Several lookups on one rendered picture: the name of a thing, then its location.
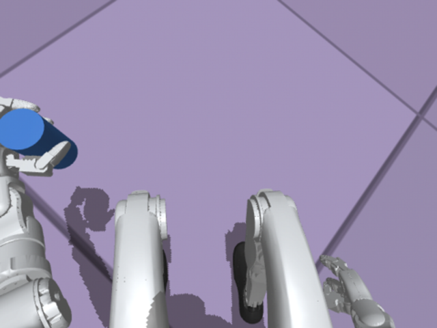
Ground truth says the right robot foot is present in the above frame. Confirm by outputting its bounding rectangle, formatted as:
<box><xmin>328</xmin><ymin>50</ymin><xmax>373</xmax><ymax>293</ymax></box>
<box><xmin>233</xmin><ymin>241</ymin><xmax>264</xmax><ymax>324</ymax></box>

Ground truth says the left robot hand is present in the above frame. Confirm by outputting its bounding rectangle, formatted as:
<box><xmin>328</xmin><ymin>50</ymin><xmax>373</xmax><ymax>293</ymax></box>
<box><xmin>0</xmin><ymin>97</ymin><xmax>71</xmax><ymax>179</ymax></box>

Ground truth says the can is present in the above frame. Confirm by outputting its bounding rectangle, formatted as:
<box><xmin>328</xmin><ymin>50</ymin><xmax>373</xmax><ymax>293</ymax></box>
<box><xmin>0</xmin><ymin>109</ymin><xmax>78</xmax><ymax>169</ymax></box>

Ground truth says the right robot hand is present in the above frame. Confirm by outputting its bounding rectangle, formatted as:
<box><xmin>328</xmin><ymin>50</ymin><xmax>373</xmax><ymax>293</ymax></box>
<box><xmin>320</xmin><ymin>255</ymin><xmax>373</xmax><ymax>315</ymax></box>

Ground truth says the left robot arm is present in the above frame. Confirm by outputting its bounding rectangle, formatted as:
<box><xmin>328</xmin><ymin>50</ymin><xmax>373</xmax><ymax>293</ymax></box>
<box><xmin>0</xmin><ymin>176</ymin><xmax>72</xmax><ymax>328</ymax></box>

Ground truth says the right robot arm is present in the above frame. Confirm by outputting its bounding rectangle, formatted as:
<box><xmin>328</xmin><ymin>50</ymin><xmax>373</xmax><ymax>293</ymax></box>
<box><xmin>350</xmin><ymin>299</ymin><xmax>395</xmax><ymax>328</ymax></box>

